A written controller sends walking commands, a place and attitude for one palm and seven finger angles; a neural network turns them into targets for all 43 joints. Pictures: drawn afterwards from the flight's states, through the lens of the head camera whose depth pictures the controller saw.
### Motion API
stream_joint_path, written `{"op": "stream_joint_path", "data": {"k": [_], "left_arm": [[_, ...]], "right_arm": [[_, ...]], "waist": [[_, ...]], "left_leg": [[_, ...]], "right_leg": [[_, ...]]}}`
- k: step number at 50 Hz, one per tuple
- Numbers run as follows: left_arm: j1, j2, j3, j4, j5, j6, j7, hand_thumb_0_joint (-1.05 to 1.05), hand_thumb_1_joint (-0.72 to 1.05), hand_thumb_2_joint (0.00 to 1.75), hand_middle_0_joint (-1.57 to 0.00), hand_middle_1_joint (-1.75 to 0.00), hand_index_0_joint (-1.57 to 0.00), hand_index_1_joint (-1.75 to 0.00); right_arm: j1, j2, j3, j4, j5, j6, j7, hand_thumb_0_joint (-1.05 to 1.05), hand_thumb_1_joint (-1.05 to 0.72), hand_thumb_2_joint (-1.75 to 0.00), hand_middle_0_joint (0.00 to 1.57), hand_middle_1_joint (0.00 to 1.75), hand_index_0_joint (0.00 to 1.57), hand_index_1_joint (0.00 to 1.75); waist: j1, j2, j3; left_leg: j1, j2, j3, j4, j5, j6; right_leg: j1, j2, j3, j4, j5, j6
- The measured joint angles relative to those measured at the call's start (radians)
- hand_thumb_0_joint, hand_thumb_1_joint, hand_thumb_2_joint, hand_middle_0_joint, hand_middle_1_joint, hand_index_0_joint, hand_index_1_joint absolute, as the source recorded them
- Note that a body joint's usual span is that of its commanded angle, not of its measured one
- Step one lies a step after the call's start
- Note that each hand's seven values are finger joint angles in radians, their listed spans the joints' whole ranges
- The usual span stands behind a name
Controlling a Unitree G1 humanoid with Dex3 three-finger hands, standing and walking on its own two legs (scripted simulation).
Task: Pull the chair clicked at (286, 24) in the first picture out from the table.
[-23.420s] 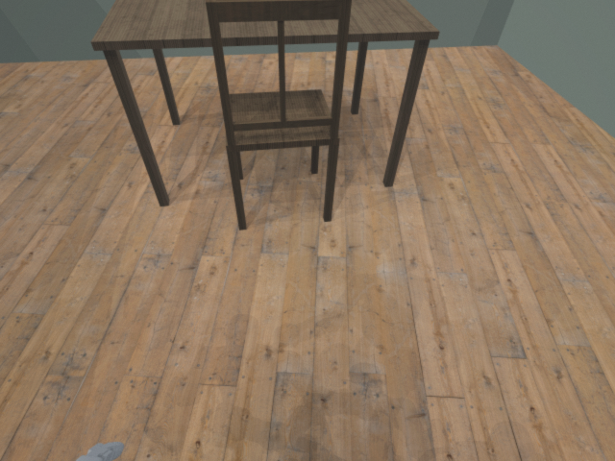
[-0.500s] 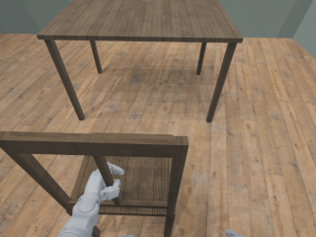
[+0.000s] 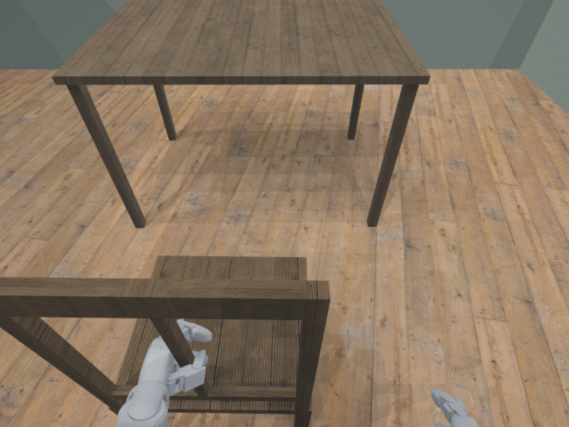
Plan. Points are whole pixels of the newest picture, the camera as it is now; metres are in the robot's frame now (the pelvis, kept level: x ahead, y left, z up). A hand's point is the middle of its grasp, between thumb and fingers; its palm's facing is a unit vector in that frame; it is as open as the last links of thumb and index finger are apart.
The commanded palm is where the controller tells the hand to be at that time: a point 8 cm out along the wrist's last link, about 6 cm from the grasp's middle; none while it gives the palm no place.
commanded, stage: stop walking, hand still on the chair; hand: left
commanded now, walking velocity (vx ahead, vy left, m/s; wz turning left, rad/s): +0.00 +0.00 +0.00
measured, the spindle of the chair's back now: (186, 359) +0.24 +0.17 -0.08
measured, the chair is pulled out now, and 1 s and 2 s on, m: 0.68 0.68 0.68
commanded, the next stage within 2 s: open the thumb and straighten the fingers in 0.06 s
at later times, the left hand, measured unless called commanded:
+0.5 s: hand (196, 362) +0.24 +0.15 -0.08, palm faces +0.01 -0.99 -0.16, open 10.7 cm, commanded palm +0.21 +0.20 -0.06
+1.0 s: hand (193, 361) +0.24 +0.16 -0.09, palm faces +0.03 -0.98 -0.17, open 17.3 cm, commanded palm +0.21 +0.21 -0.06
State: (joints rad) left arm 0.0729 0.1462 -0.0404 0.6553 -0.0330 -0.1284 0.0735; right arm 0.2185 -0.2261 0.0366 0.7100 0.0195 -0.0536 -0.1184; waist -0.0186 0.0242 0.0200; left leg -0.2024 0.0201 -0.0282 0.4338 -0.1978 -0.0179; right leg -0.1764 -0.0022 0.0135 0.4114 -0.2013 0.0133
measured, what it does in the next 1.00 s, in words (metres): stands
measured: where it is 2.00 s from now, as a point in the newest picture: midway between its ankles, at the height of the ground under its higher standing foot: outside the picture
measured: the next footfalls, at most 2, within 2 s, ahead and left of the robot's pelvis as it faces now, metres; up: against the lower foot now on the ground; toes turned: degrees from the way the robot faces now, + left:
none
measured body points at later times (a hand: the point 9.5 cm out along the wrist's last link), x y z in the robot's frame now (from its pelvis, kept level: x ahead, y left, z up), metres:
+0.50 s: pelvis +0.01 +0.01 -0.03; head +0.04 +0.00 +0.42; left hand +0.23 +0.21 -0.07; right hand +0.17 -0.24 -0.12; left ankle +0.02 +0.13 -0.74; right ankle +0.01 -0.13 -0.74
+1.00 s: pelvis +0.05 +0.01 -0.05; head +0.09 +0.00 +0.40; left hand +0.23 +0.21 -0.07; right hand +0.23 -0.23 -0.13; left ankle +0.02 +0.13 -0.74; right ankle +0.01 -0.13 -0.74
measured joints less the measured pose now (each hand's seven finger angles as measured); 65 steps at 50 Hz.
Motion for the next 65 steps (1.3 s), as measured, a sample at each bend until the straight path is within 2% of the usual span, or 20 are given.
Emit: {"op": "stream_joint_path", "data": {"k": [9, 14, 18, 24, 28, 32, 41, 46, 51, 57, 65], "left_arm": [[0.012, -0.003, -0.006, -0.004, 0.005, 0.007, 0.0, 0.04, 0.71, 0.81, -0.35, -1.28, -0.49, -1.45], [0.037, 0.015, 0.002, -0.095, -0.025, 0.058, -0.025, 0.03, 0.65, 0.79, -0.38, -1.33, -0.49, -1.45], [0.057, 0.031, -0.007, -0.191, -0.022, 0.084, -0.044, 0.02, 0.46, 0.69, -0.42, -1.37, -0.49, -1.45], [0.09, 0.023, 0.003, -0.291, -0.023, 0.135, -0.039, 0.01, -0.04, 0.45, -0.45, -1.36, -0.47, -1.38], [0.138, 0.02, 0.007, -0.368, -0.025, 0.176, -0.035, 0.0, -0.28, 0.33, -0.41, -1.21, -0.42, -1.22], [0.206, 0.021, 0.0, -0.457, -0.027, 0.201, -0.041, 0.0, -0.42, 0.26, -0.34, -1.0, -0.34, -1.0], [0.259, 0.036, 0.004, -0.554, -0.014, 0.258, -0.051, -0.01, -0.52, 0.21, -0.14, -0.41, -0.14, -0.4], [0.286, 0.043, 0.002, -0.616, -0.015, 0.274, -0.05, -0.01, -0.53, 0.21, -0.06, -0.17, -0.06, -0.17], [0.312, 0.041, -0.005, -0.651, -0.01, 0.298, -0.049, -0.01, -0.53, 0.21, -0.03, -0.07, -0.02, -0.06], [0.391, 0.033, -0.01, -0.704, 0.0, 0.315, -0.035, -0.01, -0.53, 0.21, -0.01, -0.02, -0.01, -0.02], [0.539, 0.033, -0.049, -0.81, 0.016, 0.291, -0.022, -0.01, -0.53, 0.21, -0.01, -0.01, 0.0, 0.0]], "right_arm": [[-0.008, 0.008, 0.006, -0.004, -0.001, 0.023, -0.005, 0.01, -0.9, -0.9, 0.2, 0.3, 0.2, 0.3], [-0.004, -0.001, 0.001, -0.035, 0.033, 0.002, 0.052, 0.01, -0.9, -0.9, 0.2, 0.3, 0.2, 0.3], [-0.004, -0.016, -0.009, -0.075, 0.036, -0.034, 0.063, 0.01, -0.9, -0.9, 0.2, 0.3, 0.2, 0.3], [-0.003, -0.026, -0.014, -0.108, 0.03, -0.069, 0.056, 0.01, -0.9, -0.9, 0.2, 0.3, 0.2, 0.3], [0.005, -0.021, -0.012, -0.128, 0.025, -0.088, 0.051, 0.01, -0.9, -0.9, 0.2, 0.3, 0.2, 0.3], [0.016, -0.015, -0.01, -0.144, 0.021, -0.104, 0.044, 0.01, -0.9, -0.9, 0.2, 0.3, 0.2, 0.3], [0.015, -0.013, -0.006, -0.17, 0.013, -0.118, 0.024, 0.01, -0.9, -0.9, 0.2, 0.3, 0.2, 0.3], [0.017, -0.017, -0.012, -0.178, 0.012, -0.12, 0.016, 0.01, -0.9, -0.9, 0.2, 0.3, 0.2, 0.3], [0.024, -0.016, -0.017, -0.184, 0.012, -0.109, 0.012, 0.01, -0.9, -0.9, 0.2, 0.3, 0.2, 0.3], [0.033, -0.003, -0.025, -0.198, 0.013, -0.091, 0.014, 0.01, -0.9, -0.9, 0.2, 0.3, 0.2, 0.3], [0.037, 0.01, -0.026, -0.216, 0.014, -0.094, 0.008, 0.01, -0.9, -0.9, 0.2, 0.3, 0.2, 0.3]], "waist": [[0.001, 0.001, -0.012], [-0.023, -0.014, -0.037], [-0.027, -0.007, -0.037], [-0.021, 0.011, -0.063], [-0.016, 0.019, -0.085], [-0.01, 0.026, -0.11], [-0.005, 0.022, -0.131], [-0.009, 0.026, -0.139], [-0.014, 0.025, -0.152], [-0.017, 0.02, -0.166], [-0.006, 0.025, -0.178]], "left_leg": [[0.007, -0.002, -0.002, -0.004, -0.003, 0.002], [-0.084, -0.016, -0.014, 0.079, -0.035, 0.003], [-0.166, -0.019, -0.016, 0.171, -0.078, 0.006], [-0.268, -0.024, -0.01, 0.267, -0.129, 0.011], [-0.315, -0.027, -0.011, 0.315, -0.161, 0.012], [-0.346, -0.029, -0.017, 0.355, -0.193, 0.012], [-0.408, -0.03, -0.04, 0.438, -0.249, 0.008], [-0.423, -0.029, -0.048, 0.46, -0.265, 0.007], [-0.433, -0.029, -0.05, 0.472, -0.274, 0.006], [-0.445, -0.027, -0.046, 0.488, -0.28, 0.006], [-0.471, -0.03, -0.055, 0.525, -0.287, 0.008]], "right_leg": [[0.01, -0.002, -0.003, -0.008, -0.003, 0.001], [-0.085, -0.015, -0.014, 0.096, -0.052, 0.003], [-0.162, -0.016, -0.015, 0.18, -0.091, 0.005], [-0.266, -0.02, -0.009, 0.278, -0.142, 0.011], [-0.311, -0.022, -0.01, 0.325, -0.175, 0.012], [-0.338, -0.024, -0.015, 0.362, -0.208, 0.012], [-0.384, -0.023, -0.039, 0.431, -0.264, 0.007], [-0.394, -0.022, -0.047, 0.445, -0.279, 0.007], [-0.402, -0.021, -0.049, 0.455, -0.287, 0.007], [-0.416, -0.02, -0.045, 0.471, -0.292, 0.007], [-0.435, -0.021, -0.054, 0.502, -0.299, 0.008]]}}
